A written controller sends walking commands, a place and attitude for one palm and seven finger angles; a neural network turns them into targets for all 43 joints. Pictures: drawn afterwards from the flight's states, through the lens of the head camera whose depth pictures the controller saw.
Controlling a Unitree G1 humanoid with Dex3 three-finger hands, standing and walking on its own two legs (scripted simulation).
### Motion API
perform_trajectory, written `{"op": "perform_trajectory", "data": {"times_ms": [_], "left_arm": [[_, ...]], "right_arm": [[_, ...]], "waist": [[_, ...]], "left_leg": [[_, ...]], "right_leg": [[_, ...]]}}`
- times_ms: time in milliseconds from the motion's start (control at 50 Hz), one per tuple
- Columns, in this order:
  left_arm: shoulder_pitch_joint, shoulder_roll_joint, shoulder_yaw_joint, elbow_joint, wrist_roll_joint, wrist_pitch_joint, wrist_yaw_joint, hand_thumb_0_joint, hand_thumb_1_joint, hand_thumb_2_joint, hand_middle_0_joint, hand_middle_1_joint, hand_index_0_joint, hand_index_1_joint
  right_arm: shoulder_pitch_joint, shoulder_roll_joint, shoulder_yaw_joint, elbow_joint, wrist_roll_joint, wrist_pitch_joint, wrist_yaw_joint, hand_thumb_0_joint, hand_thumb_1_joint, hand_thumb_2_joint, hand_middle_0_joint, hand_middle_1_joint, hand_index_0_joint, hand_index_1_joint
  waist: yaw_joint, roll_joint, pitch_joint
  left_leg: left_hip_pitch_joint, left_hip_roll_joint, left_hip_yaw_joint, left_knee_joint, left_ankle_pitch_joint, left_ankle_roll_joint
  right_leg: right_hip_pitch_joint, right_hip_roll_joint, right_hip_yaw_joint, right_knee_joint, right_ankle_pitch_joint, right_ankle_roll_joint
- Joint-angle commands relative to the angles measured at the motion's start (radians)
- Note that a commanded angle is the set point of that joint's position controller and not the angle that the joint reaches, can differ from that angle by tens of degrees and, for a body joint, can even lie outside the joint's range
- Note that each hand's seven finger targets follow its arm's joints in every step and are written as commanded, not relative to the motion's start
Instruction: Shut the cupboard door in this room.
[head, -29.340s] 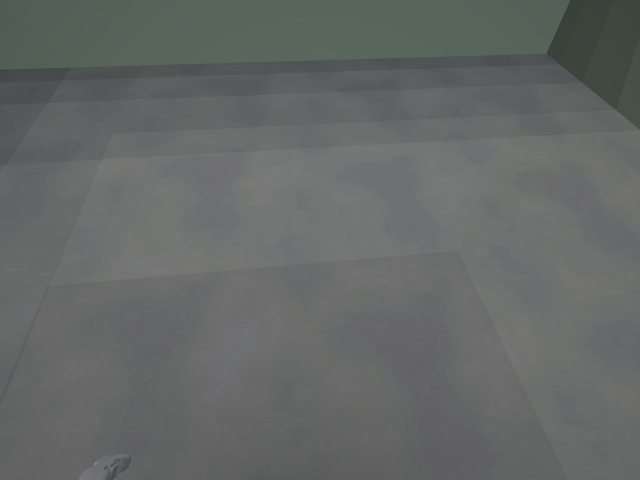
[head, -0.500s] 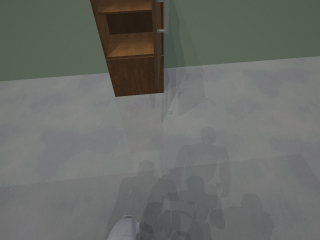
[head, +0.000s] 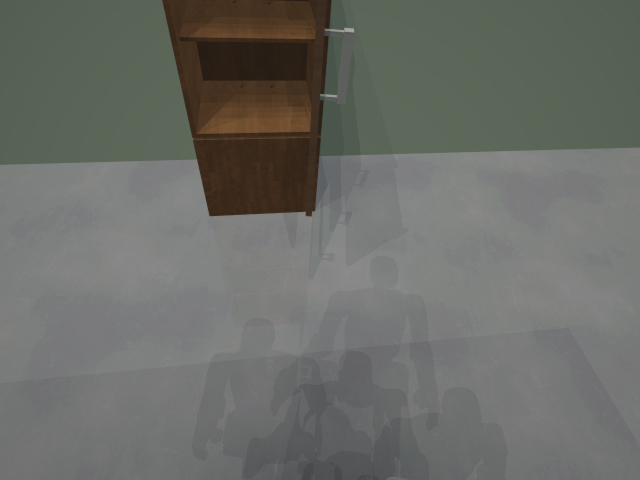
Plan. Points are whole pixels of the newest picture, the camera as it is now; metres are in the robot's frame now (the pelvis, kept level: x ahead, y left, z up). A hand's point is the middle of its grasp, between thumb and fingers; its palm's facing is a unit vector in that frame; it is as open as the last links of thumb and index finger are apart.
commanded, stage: stand and wait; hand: left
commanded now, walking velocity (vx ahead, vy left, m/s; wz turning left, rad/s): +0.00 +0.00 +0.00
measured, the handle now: (335, 67) +0.90 +0.03 +0.08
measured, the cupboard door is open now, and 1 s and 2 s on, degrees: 81 81 81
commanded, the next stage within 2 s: turn or walk to find it in 0.18 s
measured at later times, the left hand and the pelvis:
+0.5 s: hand out of the picture +0.05 +0.13 -0.19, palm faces +0.07 -0.99 -0.15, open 7.3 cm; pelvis +0.08 -0.04 -0.01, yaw +0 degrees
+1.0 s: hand (253, 430) +0.22 +0.11 -0.17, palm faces +0.05 -0.97 -0.24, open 7.3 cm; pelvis +0.17 -0.07 -0.01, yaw +2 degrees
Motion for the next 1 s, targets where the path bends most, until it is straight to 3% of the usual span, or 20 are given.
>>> {"op": "perform_trajectory", "data": {"times_ms": [0, 80, 120, 160, 200, 300, 440, 480, 500, 520, 560, 580, 680, 760, 780, 800, 820, 840, 880, 980], "left_arm": [[0.078, -0.005, -0.018, 0.000, -0.006, 0.008, -0.009, 0.000, 0.900, 0.900, -0.200, -0.300, -0.200, -0.300], [0.092, 0.031, -0.020, 0.017, -0.012, -0.008, -0.006, 0.000, 0.900, 0.900, -0.200, -0.300, -0.200, -0.300], [0.102, 0.078, -0.026, 0.032, -0.014, -0.029, 0.000, 0.000, 0.900, 0.900, -0.200, -0.300, -0.200, -0.300], [0.078, 0.083, -0.030, 0.026, -0.019, -0.027, 0.000, 0.000, 0.900, 0.900, -0.200, -0.300, -0.200, -0.300], [0.089, 0.069, -0.025, 0.036, -0.023, -0.039, -0.003, 0.000, 0.900, 0.900, -0.200, -0.300, -0.200, -0.300], [0.103, 0.091, 0.000, 0.023, -0.014, -0.027, -0.017, 0.000, 0.900, 0.900, -0.200, -0.300, -0.200, -0.300], [0.185, 0.106, 0.028, 0.031, -0.013, -0.040, -0.020, 0.000, 0.900, 0.900, -0.200, -0.300, -0.200, -0.300], [0.134, 0.083, 0.025, 0.015, -0.015, -0.045, -0.025, 0.000, 0.900, 0.900, -0.200, -0.300, -0.200, -0.300], [0.099, 0.043, 0.017, -0.004, -0.017, -0.048, -0.029, 0.000, 0.900, 0.900, -0.200, -0.300, -0.200, -0.300], [0.029, 0.002, 0.001, -0.033, -0.017, -0.052, -0.028, 0.000, 0.900, 0.900, -0.200, -0.300, -0.200, -0.300], [-0.022, 0.028, 0.002, -0.039, -0.012, -0.052, -0.022, 0.000, 0.900, 0.900, -0.200, -0.300, -0.200, -0.300], [-0.018, 0.017, 0.003, -0.030, -0.014, -0.051, -0.027, 0.000, 0.900, 0.900, -0.200, -0.300, -0.200, -0.300], [0.005, -0.026, -0.006, -0.022, -0.014, -0.030, -0.043, 0.000, 0.900, 0.900, -0.200, -0.300, -0.200, -0.300], [0.194, 0.030, 0.000, 0.040, -0.016, -0.040, -0.029, 0.000, 0.900, 0.900, -0.200, -0.300, -0.200, -0.300], [0.260, 0.082, 0.006, 0.059, -0.012, -0.050, -0.020, 0.000, 0.900, 0.900, -0.200, -0.300, -0.200, -0.300], [0.307, 0.152, 0.019, 0.073, -0.007, -0.059, -0.008, 0.000, 0.900, 0.900, -0.200, -0.300, -0.200, -0.300], [0.310, 0.184, 0.018, 0.080, -0.019, -0.063, -0.010, 0.000, 0.900, 0.900, -0.200, -0.300, -0.200, -0.300], [0.223, 0.152, 0.015, 0.060, -0.021, -0.059, -0.004, 0.000, 0.900, 0.900, -0.200, -0.300, -0.200, -0.300], [0.085, 0.125, 0.006, 0.021, -0.014, -0.042, 0.003, 0.000, 0.900, 0.900, -0.200, -0.300, -0.200, -0.300], [0.023, 0.111, 0.004, -0.002, -0.008, -0.027, -0.003, 0.000, 0.900, 0.900, -0.200, -0.300, -0.200, -0.300]], "right_arm": [[0.058, -0.091, -0.011, -0.020, -0.008, -0.009, 0.001, 0.000, -0.900, -0.900, 0.200, 0.300, 0.200, 0.300], [0.084, -0.078, -0.010, 0.009, -0.001, 0.001, -0.001, 0.000, -0.900, -0.900, 0.200, 0.300, 0.200, 0.300], [0.107, -0.025, 0.002, 0.012, 0.010, 0.002, 0.005, 0.000, -0.900, -0.900, 0.200, 0.300, 0.200, 0.300], [0.132, -0.010, 0.008, 0.023, 0.005, 0.004, 0.011, 0.000, -0.900, -0.900, 0.200, 0.300, 0.200, 0.300], [0.150, -0.039, 0.004, 0.044, -0.004, 0.001, 0.010, 0.000, -0.900, -0.900, 0.200, 0.300, 0.200, 0.300], [0.155, -0.031, -0.004, 0.038, -0.007, 0.004, 0.020, 0.000, -0.900, -0.900, 0.200, 0.300, 0.200, 0.300], [0.151, -0.018, -0.009, 0.002, -0.008, 0.000, 0.030, 0.000, -0.900, -0.900, 0.200, 0.300, 0.200, 0.300], [0.229, -0.023, -0.005, 0.024, -0.005, -0.013, 0.025, 0.000, -0.900, -0.900, 0.200, 0.300, 0.200, 0.300], [0.314, -0.066, -0.014, 0.057, -0.009, -0.022, 0.015, 0.000, -0.900, -0.900, 0.200, 0.300, 0.200, 0.300], [0.427, -0.112, -0.026, 0.099, -0.015, -0.027, 0.002, 0.000, -0.900, -0.900, 0.200, 0.300, 0.200, 0.300], [0.444, -0.091, -0.004, 0.123, -0.017, -0.023, -0.015, 0.000, -0.900, -0.900, 0.200, 0.300, 0.200, 0.300], [0.391, -0.085, -0.002, 0.106, -0.017, -0.025, -0.020, 0.000, -0.900, -0.900, 0.200, 0.300, 0.200, 0.300], [0.232, -0.116, -0.012, 0.053, -0.010, -0.020, -0.019, 0.000, -0.900, -0.900, 0.200, 0.300, 0.200, 0.300], [0.169, -0.122, -0.022, 0.046, 0.011, -0.011, -0.015, 0.000, -0.900, -0.900, 0.200, 0.300, 0.200, 0.300], [0.175, -0.098, -0.020, 0.042, 0.016, -0.012, -0.008, 0.000, -0.900, -0.900, 0.200, 0.300, 0.200, 0.300], [0.208, -0.049, -0.017, 0.036, 0.022, -0.011, -0.002, 0.000, -0.900, -0.900, 0.200, 0.300, 0.200, 0.300], [0.220, -0.039, -0.017, 0.030, 0.028, 0.006, -0.006, 0.000, -0.900, -0.900, 0.200, 0.300, 0.200, 0.300], [0.200, -0.025, -0.014, 0.025, 0.026, 0.029, -0.011, 0.000, -0.900, -0.900, 0.200, 0.300, 0.200, 0.300], [0.156, -0.005, -0.009, 0.041, 0.017, 0.041, -0.003, 0.000, -0.900, -0.900, 0.200, 0.300, 0.200, 0.300], [0.165, 0.013, -0.001, 0.045, 0.004, 0.050, 0.014, 0.000, -0.900, -0.900, 0.200, 0.300, 0.200, 0.300]], "waist": [[-0.001, 0.179, -0.010], [0.022, 0.121, -0.007], [-0.002, -0.009, -0.021], [-0.015, 0.004, 0.018], [-0.010, -0.099, -0.024], [-0.008, -0.065, 0.079], [-0.015, -0.044, 0.118], [-0.061, 0.050, 0.092], [-0.092, 0.204, 0.073], [-0.130, 0.354, 0.078], [-0.117, 0.283, 0.112], [-0.097, 0.239, 0.119], [-0.030, 0.194, 0.066], [0.069, 0.141, -0.033], [0.091, 0.054, -0.084], [0.094, -0.134, -0.149], [0.064, -0.165, -0.177], [0.038, -0.141, -0.112], [0.014, -0.093, 0.022], [-0.013, -0.086, -0.016]], "left_leg": [[-0.036, 0.259, -0.198, -0.165, 0.320, 0.067], [-0.040, 0.214, -0.183, -0.067, 0.255, 0.004], [-0.068, 0.134, -0.125, -0.040, 0.076, -0.074], [-0.041, 0.109, -0.118, -0.090, 0.093, -0.087], [0.029, 0.116, -0.095, -0.064, 0.044, -0.088], [-0.033, 0.090, -0.050, -0.023, -0.195, -0.076], [-0.076, 0.077, 0.001, 0.138, -0.196, -0.073], [0.071, 0.106, -0.052, 0.012, -0.089, -0.057], [0.206, 0.211, -0.210, -0.061, 0.052, -0.008], [0.335, 0.359, -0.389, -0.138, 0.367, 0.069], [0.376, 0.417, -0.365, -0.077, 0.854, 0.130], [0.338, 0.398, -0.308, -0.065, 0.899, 0.121], [0.202, 0.263, -0.115, -0.059, 0.772, 0.039], [0.115, 0.215, -0.078, 0.107, 0.683, -0.032], [0.039, 0.178, -0.066, 0.199, 0.483, -0.064], [-0.088, 0.069, -0.022, 0.398, 0.051, -0.098], [-0.072, 0.038, -0.069, 0.556, -0.419, -0.103], [-0.066, 0.074, -0.136, 0.601, -0.447, -0.097], [-0.079, 0.111, -0.143, 0.561, -0.401, -0.094], [-0.006, 0.089, -0.075, 0.341, -0.224, -0.101]], "right_leg": [[0.136, 0.016, -0.032, -0.162, -0.021, 0.007], [0.286, 0.020, -0.032, -0.476, 0.140, 0.002], [0.333, -0.094, 0.103, -0.536, 0.324, -0.046], [0.292, -0.098, 0.063, -0.491, 0.413, -0.068], [0.277, -0.058, 0.059, -0.508, 0.252, -0.072], [0.194, -0.059, 0.097, -0.576, -0.172, -0.103], [0.179, -0.116, 0.188, -0.607, -0.210, -0.172], [0.100, -0.048, 0.080, -0.450, -0.030, -0.134], [-0.013, 0.039, -0.029, -0.228, 0.096, -0.089], [-0.180, 0.099, -0.131, 0.000, -0.076, -0.051], [-0.281, 0.041, -0.045, 0.160, -0.261, -0.055], [-0.251, 0.019, -0.043, 0.142, -0.251, -0.052], [-0.020, 0.059, -0.124, -0.112, -0.040, -0.041], [0.323, 0.073, -0.129, -0.408, 0.309, -0.043], [0.457, 0.001, -0.056, -0.422, 0.508, -0.059], [0.571, -0.202, 0.192, -0.433, 0.816, -0.150], [0.511, -0.331, 0.264, -0.499, 0.970, -0.257], [0.400, -0.311, 0.243, -0.531, 0.865, -0.279], [0.212, -0.257, 0.175, -0.589, 0.541, -0.246], [0.137, -0.150, 0.068, -0.670, 0.106, -0.184]]}}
